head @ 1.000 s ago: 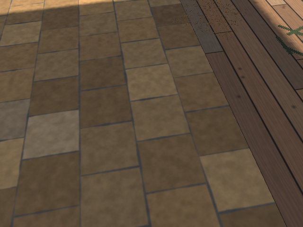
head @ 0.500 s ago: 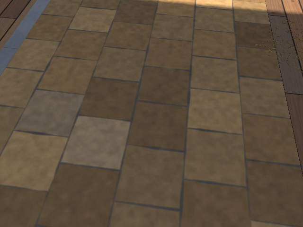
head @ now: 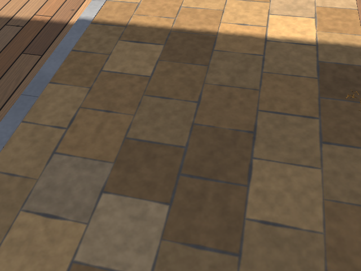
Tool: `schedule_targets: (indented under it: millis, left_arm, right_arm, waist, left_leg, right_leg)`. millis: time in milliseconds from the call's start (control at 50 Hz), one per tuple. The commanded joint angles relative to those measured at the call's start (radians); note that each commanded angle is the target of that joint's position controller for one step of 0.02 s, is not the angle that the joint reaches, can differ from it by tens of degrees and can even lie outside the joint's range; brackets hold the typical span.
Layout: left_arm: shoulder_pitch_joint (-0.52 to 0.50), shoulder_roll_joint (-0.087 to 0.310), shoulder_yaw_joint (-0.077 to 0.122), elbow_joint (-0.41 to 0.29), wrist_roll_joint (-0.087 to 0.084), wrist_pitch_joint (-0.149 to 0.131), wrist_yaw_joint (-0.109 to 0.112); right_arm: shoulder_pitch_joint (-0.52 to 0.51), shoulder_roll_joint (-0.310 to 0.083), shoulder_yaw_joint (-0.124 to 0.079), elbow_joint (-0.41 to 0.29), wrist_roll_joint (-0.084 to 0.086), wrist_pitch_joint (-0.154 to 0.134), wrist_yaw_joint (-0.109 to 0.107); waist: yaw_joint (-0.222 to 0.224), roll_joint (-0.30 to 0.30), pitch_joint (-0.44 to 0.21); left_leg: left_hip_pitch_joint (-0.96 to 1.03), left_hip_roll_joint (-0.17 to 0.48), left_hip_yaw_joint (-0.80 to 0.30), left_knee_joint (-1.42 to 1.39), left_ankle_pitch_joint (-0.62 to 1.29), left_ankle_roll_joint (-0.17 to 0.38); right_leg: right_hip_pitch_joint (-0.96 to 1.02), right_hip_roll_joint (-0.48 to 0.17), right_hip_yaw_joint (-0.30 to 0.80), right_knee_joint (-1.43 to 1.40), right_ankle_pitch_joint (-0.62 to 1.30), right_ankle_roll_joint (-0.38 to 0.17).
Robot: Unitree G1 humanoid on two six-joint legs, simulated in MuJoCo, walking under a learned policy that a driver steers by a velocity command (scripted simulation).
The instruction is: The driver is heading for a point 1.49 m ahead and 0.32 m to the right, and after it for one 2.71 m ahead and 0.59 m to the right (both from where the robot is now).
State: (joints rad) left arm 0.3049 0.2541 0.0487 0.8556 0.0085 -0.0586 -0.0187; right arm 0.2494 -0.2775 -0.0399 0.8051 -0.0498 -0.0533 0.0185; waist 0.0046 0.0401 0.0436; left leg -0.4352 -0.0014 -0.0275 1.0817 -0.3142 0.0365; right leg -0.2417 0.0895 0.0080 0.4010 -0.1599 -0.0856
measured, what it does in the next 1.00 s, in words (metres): walks ahead, turning right: left foot, then right foot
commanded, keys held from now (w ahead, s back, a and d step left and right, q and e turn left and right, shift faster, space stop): w+e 0.72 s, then w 0.12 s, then w+q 0.16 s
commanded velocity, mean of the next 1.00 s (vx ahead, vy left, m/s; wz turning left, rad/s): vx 0.50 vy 0.00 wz -0.42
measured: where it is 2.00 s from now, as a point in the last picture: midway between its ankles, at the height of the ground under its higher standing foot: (252, 236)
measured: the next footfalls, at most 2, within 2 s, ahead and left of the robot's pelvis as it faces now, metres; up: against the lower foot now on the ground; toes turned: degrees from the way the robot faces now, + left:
left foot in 0.32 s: +0.33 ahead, +0.11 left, +0.00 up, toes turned -12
right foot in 0.84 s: +0.51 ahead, -0.19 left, +0.00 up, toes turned -31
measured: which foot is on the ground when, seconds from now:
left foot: up 0.00-0.30, down 0.32-0.86, up 0.88-1.00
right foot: down 0.00-0.34, up 0.36-0.82, down 0.84-1.00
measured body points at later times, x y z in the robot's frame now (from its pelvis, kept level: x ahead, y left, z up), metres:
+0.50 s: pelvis +0.25 +0.03 +0.00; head +0.28 +0.04 +0.45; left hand +0.40 +0.29 -0.13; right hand +0.30 -0.26 -0.10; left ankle +0.29 +0.12 -0.74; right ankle +0.18 -0.08 -0.66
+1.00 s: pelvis +0.47 -0.11 +0.00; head +0.49 -0.13 +0.45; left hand +0.71 +0.05 -0.12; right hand +0.38 -0.35 -0.15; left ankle +0.47 +0.05 -0.65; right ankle +0.47 -0.17 -0.74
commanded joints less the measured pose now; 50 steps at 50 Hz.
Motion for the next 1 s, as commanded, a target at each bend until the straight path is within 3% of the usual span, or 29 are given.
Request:
schedule_targets:
  millis: [20, 120, 220, 260, 300, 320, 340, 360, 380, 400, 420, 440, 460, 520, 620, 680, 740, 780, 820, 840, 860, 880, 900, 920, 940, 980, 1000]
  left_arm:
    - [0.042, 0.135, 0.033, -0.028, -0.010, -0.020, 0.005]
    - [0.117, 0.145, 0.044, -0.009, -0.011, -0.009, 0.009]
    - [0.172, 0.160, 0.054, -0.006, 0.003, -0.001, 0.015]
    - [0.141, 0.173, 0.060, -0.021, 0.007, 0.003, 0.021]
    - [0.093, 0.186, 0.065, -0.038, 0.003, 0.002, 0.020]
    - [0.090, 0.155, 0.057, -0.048, -0.007, -0.007, 0.013]
    - [0.112, 0.069, 0.035, -0.085, -0.032, -0.013, 0.012]
    - [0.169, 0.084, 0.036, -0.111, -0.021, -0.004, 0.014]
    - [0.159, 0.130, 0.043, -0.073, 0.006, 0.015, 0.019]
    - [0.097, 0.122, 0.042, -0.070, 0.014, 0.019, 0.006]
    - [0.070, 0.100, 0.039, -0.076, 0.015, 0.024, -0.003]
    - [0.050, 0.098, 0.041, -0.083, 0.027, 0.034, -0.012]
    - [0.050, 0.094, 0.039, -0.081, 0.032, 0.045, -0.020]
    - [-0.015, 0.082, 0.035, -0.116, 0.028, 0.059, -0.036]
    - [-0.177, 0.063, 0.018, -0.176, 0.026, 0.060, -0.055]
    - [-0.281, 0.046, 0.002, -0.213, 0.026, 0.055, -0.067]
    - [-0.345, 0.050, -0.003, -0.243, 0.032, 0.053, -0.070]
    - [-0.332, 0.056, -0.001, -0.244, 0.039, 0.051, -0.059]
    - [-0.186, 0.082, 0.013, -0.199, 0.047, 0.039, -0.042]
    - [-0.018, 0.104, 0.028, -0.140, 0.056, 0.028, -0.029]
    - [0.114, 0.189, 0.050, -0.114, 0.075, 0.023, -0.011]
    - [0.128, 0.269, 0.068, -0.115, 0.034, 0.030, -0.001]
    - [0.097, 0.246, 0.066, -0.122, 0.014, 0.037, 0.011]
    - [0.039, 0.192, 0.051, -0.105, 0.015, 0.028, 0.019]
    - [0.004, 0.137, 0.033, -0.092, 0.018, 0.018, 0.019]
    - [-0.054, 0.080, 0.013, -0.080, 0.014, -0.004, 0.018]
    - [-0.046, 0.072, 0.010, -0.073, 0.014, -0.016, 0.017]
  right_arm:
    - [0.037, -0.058, -0.005, -0.054, -0.003, 0.006, 0.005]
    - [-0.188, -0.039, 0.014, -0.128, 0.008, 0.007, 0.006]
    - [-0.299, -0.047, 0.019, -0.173, 0.024, -0.006, 0.002]
    - [-0.260, -0.066, 0.013, -0.172, 0.027, -0.015, -0.002]
    - [-0.111, -0.094, -0.001, -0.128, 0.025, -0.030, -0.016]
    - [0.003, -0.149, -0.019, -0.106, 0.009, -0.044, -0.031]
    - [0.137, -0.235, -0.040, -0.108, -0.014, -0.042, -0.048]
    - [0.115, -0.270, -0.054, -0.097, -0.002, -0.021, -0.047]
    - [0.053, -0.175, -0.038, -0.111, 0.004, -0.011, -0.041]
    - [0.006, -0.099, -0.020, -0.118, 0.013, -0.014, -0.036]
    - [-0.017, -0.071, -0.011, -0.114, 0.012, -0.018, -0.033]
    - [-0.009, -0.063, -0.008, -0.101, 0.015, -0.026, -0.035]
    - [0.000, -0.062, -0.009, -0.091, 0.018, -0.034, -0.034]
    - [0.045, -0.079, -0.018, -0.064, 0.032, -0.055, -0.026]
    - [0.093, -0.084, -0.025, -0.027, 0.030, -0.051, -0.023]
    - [0.119, -0.101, -0.030, -0.007, 0.031, -0.049, -0.024]
    - [0.172, -0.120, -0.036, 0.023, 0.030, -0.038, -0.030]
    - [0.197, -0.138, -0.036, 0.047, 0.028, -0.025, -0.033]
    - [0.208, -0.164, -0.037, 0.065, 0.028, -0.011, -0.036]
    - [0.200, -0.155, -0.031, 0.061, 0.033, -0.006, -0.036]
    - [0.226, -0.074, -0.005, 0.020, 0.051, -0.010, -0.027]
    - [0.252, -0.045, -0.003, -0.012, 0.058, -0.010, -0.015]
    - [0.134, -0.131, -0.027, -0.019, 0.044, -0.005, -0.022]
    - [0.089, -0.092, -0.017, -0.028, 0.059, -0.014, -0.018]
    - [0.108, -0.073, -0.013, -0.008, 0.061, -0.016, -0.014]
    - [0.177, -0.057, -0.016, 0.036, 0.028, 0.017, -0.007]
    - [0.191, -0.051, -0.019, 0.049, 0.023, 0.029, -0.001]
  waist:
    - [-0.025, -0.115, -0.042]
    - [0.036, -0.112, 0.001]
    - [0.074, -0.118, -0.016]
    - [0.042, -0.127, -0.027]
    - [-0.035, -0.102, -0.075]
    - [-0.084, -0.024, -0.158]
    - [-0.123, 0.125, -0.304]
    - [-0.064, 0.273, -0.309]
    - [-0.035, 0.101, -0.174]
    - [-0.035, 0.009, -0.081]
    - [-0.019, 0.019, -0.036]
    - [-0.010, 0.058, -0.020]
    - [-0.004, 0.073, -0.020]
    - [0.001, 0.059, -0.036]
    - [-0.020, 0.043, 0.003]
    - [-0.045, 0.047, 0.028]
    - [-0.064, 0.041, 0.044]
    - [-0.050, 0.053, 0.030]
    - [0.020, 0.063, -0.064]
    - [0.095, 0.025, -0.156]
    - [0.132, -0.109, -0.297]
    - [0.099, -0.279, -0.412]
    - [0.124, -0.096, -0.324]
    - [0.091, -0.081, -0.187]
    - [0.044, -0.052, -0.102]
    - [-0.020, -0.093, -0.048]
    - [-0.024, -0.100, -0.047]
  left_leg:
    - [-0.116, 0.048, -0.001, -0.071, 0.027, -0.043]
    - [-0.153, 0.051, 0.019, -0.328, 0.209, -0.086]
    - [-0.101, 0.013, 0.014, -0.464, 0.234, -0.081]
    - [-0.002, -0.001, 0.001, -0.529, 0.182, -0.063]
    - [0.233, -0.028, 0.009, -0.637, 0.159, -0.032]
    - [0.420, 0.076, -0.087, -0.679, 0.110, 0.007]
    - [0.663, 0.338, -0.374, -0.731, -0.112, 0.070]
    - [0.675, 0.459, -0.729, -0.839, -0.209, 0.157]
    - [0.556, 0.428, -0.646, -0.831, -0.279, 0.162]
    - [0.449, 0.365, -0.494, -0.847, -0.199, 0.144]
    - [0.375, 0.317, -0.361, -0.875, -0.054, 0.119]
    - [0.342, 0.284, -0.272, -0.887, 0.052, 0.105]
    - [0.329, 0.256, -0.203, -0.894, 0.146, 0.097]
    - [0.353, 0.261, -0.099, -0.909, 0.329, 0.112]
    - [0.380, 0.240, 0.058, -0.930, 0.425, 0.112]
    - [0.380, 0.237, 0.133, -0.928, 0.441, 0.096]
    - [0.446, 0.261, 0.170, -0.894, 0.525, 0.083]
    - [0.490, 0.270, 0.196, -0.807, 0.764, 0.076]
    - [0.499, 0.270, 0.227, -0.574, 1.012, 0.068]
    - [0.398, 0.244, 0.257, -0.369, 0.916, 0.049]
    - [0.099, 0.193, 0.257, -0.059, 0.497, 0.020]
    - [-0.171, 0.010, 0.181, 0.268, -0.228, -0.017]
    - [-0.243, 0.044, 0.027, 0.310, -0.145, -0.006]
    - [-0.243, 0.069, -0.004, 0.265, -0.079, 0.005]
    - [-0.188, 0.098, -0.013, 0.166, -0.045, 0.012]
    - [-0.080, 0.107, -0.021, 0.073, -0.008, 0.005]
    - [-0.058, 0.095, -0.018, 0.068, 0.013, 0.004]
  right_leg:
    - [0.090, -0.241, 0.304, -0.202, 0.213, -0.174]
    - [0.079, -0.204, 0.286, -0.225, 0.165, -0.146]
    - [0.144, -0.215, 0.327, -0.128, 0.287, -0.123]
    - [0.131, -0.223, 0.362, -0.076, 0.304, -0.096]
    - [0.069, -0.181, 0.362, 0.058, 0.333, -0.059]
    - [-0.004, -0.115, 0.307, 0.250, 0.265, -0.031]
    - [-0.181, -0.025, 0.173, 0.530, -0.048, 0.003]
    - [-0.389, 0.040, 0.082, 0.693, -0.407, 0.007]
    - [-0.437, -0.056, 0.098, 0.781, -0.338, 0.001]
    - [-0.425, -0.084, 0.092, 0.774, -0.256, 0.007]
    - [-0.397, -0.111, 0.083, 0.739, -0.208, 0.017]
    - [-0.384, -0.130, 0.073, 0.718, -0.188, 0.026]
    - [-0.371, -0.133, 0.061, 0.725, -0.163, 0.035]
    - [-0.419, -0.142, 0.053, 0.726, -0.089, 0.051]
    - [-0.485, -0.154, 0.015, 0.562, 0.066, 0.070]
    - [-0.419, -0.152, -0.043, 0.385, 0.135, 0.051]
    - [-0.373, -0.132, -0.092, 0.273, 0.068, 0.012]
    - [-0.292, -0.082, -0.124, 0.219, -0.028, -0.026]
    - [-0.091, -0.008, -0.136, 0.158, -0.090, -0.074]
    - [0.147, -0.002, -0.110, 0.087, -0.031, -0.101]
    - [0.482, -0.253, 0.205, 0.059, -0.169, -0.169]
    - [0.633, -0.526, 0.688, -0.070, -0.049, -0.278]
    - [0.548, -0.490, 0.559, -0.072, 0.107, -0.253]
    - [0.403, -0.450, 0.387, -0.080, 0.216, -0.228]
    - [0.269, -0.397, 0.273, -0.117, 0.274, -0.172]
    - [0.127, -0.329, 0.139, -0.179, 0.263, -0.105]
    - [0.104, -0.319, 0.114, -0.202, 0.274, -0.099]
Velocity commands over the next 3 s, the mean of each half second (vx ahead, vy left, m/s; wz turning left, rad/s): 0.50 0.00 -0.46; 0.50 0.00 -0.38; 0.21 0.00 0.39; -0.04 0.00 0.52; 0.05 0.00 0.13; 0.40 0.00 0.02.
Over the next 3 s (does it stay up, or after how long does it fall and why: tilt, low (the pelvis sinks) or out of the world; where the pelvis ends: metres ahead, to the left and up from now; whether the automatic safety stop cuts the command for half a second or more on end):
stays up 0.79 -0.23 0.00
